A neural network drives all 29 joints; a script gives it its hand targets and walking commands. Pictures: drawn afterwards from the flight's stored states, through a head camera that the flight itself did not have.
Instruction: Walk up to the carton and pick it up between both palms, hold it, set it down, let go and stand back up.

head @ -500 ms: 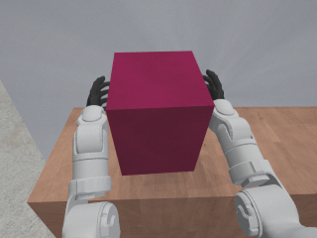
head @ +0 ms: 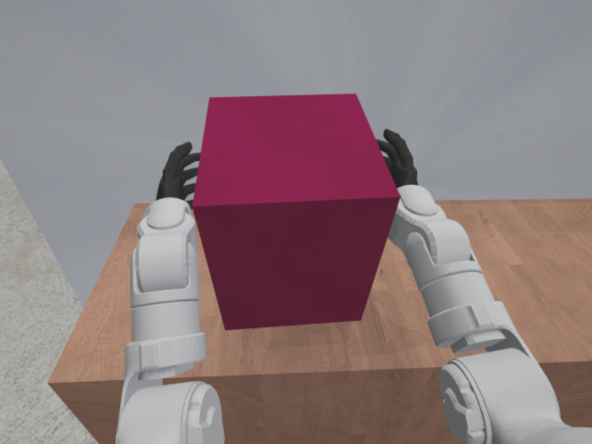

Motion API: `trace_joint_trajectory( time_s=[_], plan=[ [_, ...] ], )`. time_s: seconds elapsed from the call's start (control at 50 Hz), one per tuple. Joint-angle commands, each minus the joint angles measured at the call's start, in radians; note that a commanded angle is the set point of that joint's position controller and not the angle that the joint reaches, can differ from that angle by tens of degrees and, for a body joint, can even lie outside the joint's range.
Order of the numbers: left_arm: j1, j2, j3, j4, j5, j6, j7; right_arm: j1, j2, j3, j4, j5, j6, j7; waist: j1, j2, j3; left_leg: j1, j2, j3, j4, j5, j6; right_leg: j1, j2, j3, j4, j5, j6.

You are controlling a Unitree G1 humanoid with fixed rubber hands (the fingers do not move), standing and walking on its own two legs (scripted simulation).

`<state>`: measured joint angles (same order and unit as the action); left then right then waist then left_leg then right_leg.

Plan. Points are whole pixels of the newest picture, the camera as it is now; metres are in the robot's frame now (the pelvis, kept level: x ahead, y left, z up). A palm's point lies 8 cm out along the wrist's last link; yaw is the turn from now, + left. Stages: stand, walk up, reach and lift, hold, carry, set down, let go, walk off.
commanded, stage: hold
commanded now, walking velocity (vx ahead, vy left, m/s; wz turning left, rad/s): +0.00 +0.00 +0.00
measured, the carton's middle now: (289, 214) +0.38 +0.01 +0.16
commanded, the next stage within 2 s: none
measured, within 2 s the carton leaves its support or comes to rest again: neither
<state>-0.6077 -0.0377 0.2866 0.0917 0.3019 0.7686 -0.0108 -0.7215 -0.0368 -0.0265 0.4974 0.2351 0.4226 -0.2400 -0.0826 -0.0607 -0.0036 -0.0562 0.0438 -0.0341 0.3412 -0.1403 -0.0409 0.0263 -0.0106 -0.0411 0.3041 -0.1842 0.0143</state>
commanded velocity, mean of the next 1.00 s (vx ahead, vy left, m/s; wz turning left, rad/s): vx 0.00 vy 0.00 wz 0.00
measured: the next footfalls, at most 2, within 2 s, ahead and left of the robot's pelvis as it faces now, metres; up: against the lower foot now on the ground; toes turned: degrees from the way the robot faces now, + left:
none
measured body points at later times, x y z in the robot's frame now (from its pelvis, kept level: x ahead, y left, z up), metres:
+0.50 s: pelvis +0.00 +0.00 +0.00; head -0.06 +0.03 +0.45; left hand +0.37 +0.15 +0.20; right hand +0.37 -0.14 +0.21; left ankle +0.04 +0.14 -0.75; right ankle +0.00 -0.12 -0.75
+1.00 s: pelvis +0.00 +0.00 +0.00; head -0.06 +0.03 +0.44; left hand +0.36 +0.16 +0.20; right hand +0.37 -0.14 +0.21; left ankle +0.04 +0.14 -0.75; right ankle +0.00 -0.12 -0.75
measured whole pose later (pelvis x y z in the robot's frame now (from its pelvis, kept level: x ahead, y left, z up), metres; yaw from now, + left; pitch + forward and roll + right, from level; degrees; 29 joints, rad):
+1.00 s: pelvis +0.00 +0.00 +0.00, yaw +0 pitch -10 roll -1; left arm -0.58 -0.04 0.28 0.04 0.32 0.78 -0.02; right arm -0.70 -0.03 -0.02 0.46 0.24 0.42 -0.24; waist -0.09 -0.07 0.02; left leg -0.03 0.05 -0.04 0.35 -0.15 -0.04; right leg 0.05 -0.01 -0.04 0.30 -0.19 0.01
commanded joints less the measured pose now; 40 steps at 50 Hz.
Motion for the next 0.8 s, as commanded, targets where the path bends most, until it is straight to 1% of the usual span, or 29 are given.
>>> trace_joint_trajectory(
  time_s=[0.0,0.02,0.06,0.08,0.1,0.12,0.14,0.16,0.18,0.2,0.22,0.26,0.28,0.3,0.34,0.36,0.38,0.4,0.44,0.46,0.5,0.52,0.54,0.56,0.6,0.68,0.72,0.74,0.78],
  plan=[
    [-0.685,-0.515,-0.507,-0.115,-0.162,-0.077,-0.130,-0.812,0.600,0.412,-0.306,0.114,-0.060,0.111,0.010,0.092,-0.396,0.181,-0.092,0.065,-0.004,0.238,0.003,-0.010,0.086,-0.026,-0.038,0.200,0.057],
    [-0.730,-0.515,-0.527,-0.171,-0.159,-0.078,-0.130,-0.786,0.581,0.392,-0.278,0.099,-0.058,0.118,-0.009,0.121,-0.383,0.189,-0.092,0.052,-0.015,0.224,-0.002,-0.017,0.084,-0.031,-0.035,0.192,0.044],
    [-0.752,-0.512,-0.492,-0.109,-0.157,-0.078,-0.141,-0.813,0.571,0.370,-0.260,0.075,-0.061,0.119,-0.012,0.077,-0.346,0.161,-0.092,0.065,-0.038,0.154,0.009,-0.029,0.077,-0.034,-0.055,0.121,0.046],
    [-0.767,-0.519,-0.532,-0.150,-0.190,-0.093,-0.135,-0.857,0.606,0.408,-0.358,0.092,-0.083,0.117,-0.005,0.084,-0.414,0.162,-0.096,0.062,-0.024,0.171,0.006,-0.011,0.080,-0.040,-0.037,0.160,0.047],
    [-0.722,-0.510,-0.502,-0.120,-0.160,-0.081,-0.139,-0.814,0.576,0.389,-0.281,0.085,-0.070,0.116,-0.006,0.094,-0.378,0.167,-0.094,0.066,-0.007,0.230,0.009,0.011,0.077,-0.030,-0.035,0.203,0.048],
    [-0.739,-0.530,-0.547,-0.221,-0.184,-0.085,-0.134,-0.794,0.578,0.417,-0.347,0.119,-0.075,0.115,-0.013,0.097,-0.461,0.215,-0.090,0.058,0.004,0.298,-0.002,0.016,0.090,-0.041,-0.020,0.259,0.045],
    [-0.741,-0.526,-0.543,-0.179,-0.180,-0.075,-0.136,-0.805,0.570,0.401,-0.348,0.104,-0.072,0.110,-0.022,0.106,-0.427,0.212,-0.093,0.055,0.003,0.280,-0.009,0.018,0.088,-0.038,-0.024,0.240,0.044],
    [-0.754,-0.539,-0.534,-0.178,-0.187,-0.079,-0.134,-0.868,0.588,0.433,-0.388,0.128,-0.083,0.110,-0.003,0.074,-0.472,0.223,-0.096,0.069,0.015,0.290,0.003,0.001,0.091,-0.034,-0.040,0.217,0.046],
    [-0.748,-0.535,-0.551,-0.171,-0.185,-0.080,-0.125,-0.855,0.590,0.434,-0.372,0.128,-0.072,0.109,-0.003,0.101,-0.443,0.215,-0.092,0.059,0.013,0.274,-0.003,-0.012,0.092,-0.036,-0.035,0.207,0.040],
    [-0.730,-0.529,-0.526,-0.148,-0.177,-0.074,-0.128,-0.840,0.575,0.405,-0.340,0.118,-0.066,0.111,-0.016,0.106,-0.399,0.199,-0.092,0.054,-0.002,0.228,-0.005,-0.014,0.087,-0.034,-0.041,0.183,0.042],
    [-0.808,-0.547,-0.580,-0.184,-0.201,-0.083,-0.123,-0.880,0.577,0.400,-0.394,0.098,-0.082,0.115,-0.023,0.106,-0.471,0.209,-0.085,0.048,0.000,0.209,-0.006,-0.029,0.090,-0.039,-0.034,0.170,0.037],
    [-0.720,-0.513,-0.515,-0.115,-0.155,-0.064,-0.138,-0.777,0.540,0.344,-0.239,0.070,-0.049,0.113,-0.044,0.105,-0.344,0.172,-0.087,0.056,-0.027,0.135,0.000,-0.038,0.079,-0.035,-0.056,0.099,0.037],
    [-0.748,-0.524,-0.525,-0.135,-0.164,-0.066,-0.139,-0.798,0.558,0.350,-0.286,0.068,-0.058,0.116,-0.040,0.101,-0.370,0.158,-0.089,0.061,-0.025,0.156,-0.002,-0.005,0.081,-0.035,-0.049,0.122,0.035],
    [-0.748,-0.501,-0.500,-0.099,-0.142,-0.062,-0.146,-0.804,0.541,0.340,-0.230,0.068,-0.051,0.123,-0.031,0.131,-0.329,0.149,-0.094,0.065,-0.034,0.139,0.001,-0.028,0.072,-0.034,-0.051,0.112,0.041],
    [-0.737,-0.495,-0.456,-0.077,-0.127,-0.059,-0.149,-0.844,0.568,0.357,-0.271,0.067,-0.067,0.126,0.013,0.079,-0.346,0.128,-0.093,0.082,-0.048,0.094,0.026,-0.011,0.070,-0.033,-0.050,0.072,0.039],
    [-0.739,-0.489,-0.422,-0.018,-0.098,-0.052,-0.156,-0.839,0.555,0.325,-0.193,0.051,-0.056,0.125,0.001,0.072,-0.273,0.099,-0.097,0.085,-0.054,0.052,0.032,-0.011,0.063,-0.029,-0.059,0.040,0.044],
    [-0.792,-0.516,-0.501,-0.134,-0.144,-0.071,-0.145,-0.885,0.600,0.371,-0.309,0.083,-0.082,0.127,0.007,0.107,-0.433,0.161,-0.093,0.078,-0.027,0.153,0.019,0.012,0.074,-0.031,-0.034,0.139,0.046],
    [-0.760,-0.530,-0.504,-0.127,-0.155,-0.075,-0.143,-0.855,0.593,0.373,-0.292,0.090,-0.078,0.124,0.000,0.115,-0.454,0.188,-0.098,0.085,-0.010,0.181,0.013,0.021,0.073,-0.026,-0.036,0.166,0.043],
    [-0.771,-0.551,-0.558,-0.178,-0.212,-0.095,-0.131,-0.899,0.609,0.420,-0.390,0.116,-0.096,0.117,0.001,0.096,-0.517,0.219,-0.090,0.064,0.009,0.272,0.003,0.013,0.086,-0.037,-0.019,0.241,0.049],
    [-0.746,-0.534,-0.507,-0.122,-0.187,-0.086,-0.141,-0.877,0.598,0.405,-0.373,0.102,-0.087,0.108,0.003,0.079,-0.470,0.207,-0.105,0.070,0.011,0.258,0.015,0.015,0.074,-0.026,-0.037,0.257,0.057],
    [-0.777,-0.511,-0.521,-0.164,-0.189,-0.095,-0.137,-0.852,0.604,0.413,-0.346,0.101,-0.084,0.110,0.003,0.085,-0.483,0.211,-0.103,0.067,0.009,0.237,0.010,0.017,0.077,-0.031,-0.026,0.241,0.052],
    [-0.764,-0.495,-0.508,-0.123,-0.168,-0.087,-0.138,-0.822,0.578,0.389,-0.300,0.086,-0.076,0.112,-0.018,0.101,-0.426,0.186,-0.103,0.069,-0.006,0.197,0.011,-0.006,0.075,-0.030,-0.041,0.185,0.054],
    [-0.712,-0.467,-0.451,-0.075,-0.129,-0.077,-0.145,-0.782,0.575,0.377,-0.237,0.071,-0.062,0.113,0.002,0.088,-0.319,0.159,-0.100,0.073,-0.035,0.114,0.028,-0.031,0.067,-0.027,-0.053,0.118,0.054],
    [-0.739,-0.485,-0.460,-0.074,-0.128,-0.074,-0.151,-0.781,0.564,0.351,-0.211,0.054,-0.064,0.116,-0.026,0.092,-0.315,0.158,-0.092,0.070,-0.048,0.108,0.024,-0.022,0.073,-0.037,-0.047,0.107,0.052],
    [-0.743,-0.496,-0.451,-0.078,-0.126,-0.075,-0.154,-0.854,0.603,0.387,-0.288,0.080,-0.077,0.120,0.019,0.051,-0.345,0.151,-0.089,0.088,-0.049,0.095,0.037,-0.016,0.074,-0.028,-0.054,0.077,0.049],
    [-0.739,-0.517,-0.479,-0.096,-0.149,-0.070,-0.149,-0.866,0.576,0.374,-0.305,0.092,-0.086,0.118,-0.001,0.083,-0.389,0.187,-0.088,0.073,-0.017,0.225,0.010,0.003,0.083,-0.042,-0.038,0.177,0.042],
    [-0.716,-0.529,-0.487,-0.095,-0.160,-0.074,-0.146,-0.847,0.575,0.382,-0.298,0.078,-0.082,0.114,-0.017,0.070,-0.388,0.192,-0.091,0.071,-0.014,0.232,0.005,0.006,0.087,-0.047,-0.045,0.193,0.044],
    [-0.716,-0.525,-0.486,-0.090,-0.142,-0.062,-0.148,-0.845,0.556,0.378,-0.317,0.085,-0.081,0.112,-0.012,0.100,-0.384,0.199,-0.095,0.077,-0.005,0.236,0.000,0.018,0.081,-0.041,-0.045,0.193,0.039],
    [-0.740,-0.521,-0.535,-0.184,-0.175,-0.078,-0.147,-0.828,0.564,0.420,-0.367,0.112,-0.083,0.104,-0.029,0.124,-0.478,0.259,-0.098,0.070,0.021,0.349,-0.008,0.028,0.084,-0.044,-0.028,0.310,0.051]
  ],
)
